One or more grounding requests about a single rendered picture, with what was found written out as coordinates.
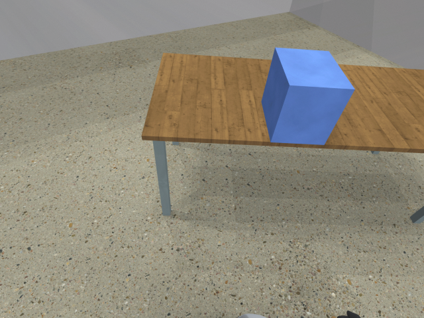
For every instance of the table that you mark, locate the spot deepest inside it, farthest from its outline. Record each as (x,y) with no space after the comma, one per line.
(216,99)

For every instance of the carton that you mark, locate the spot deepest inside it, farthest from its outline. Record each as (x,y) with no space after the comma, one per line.
(305,94)

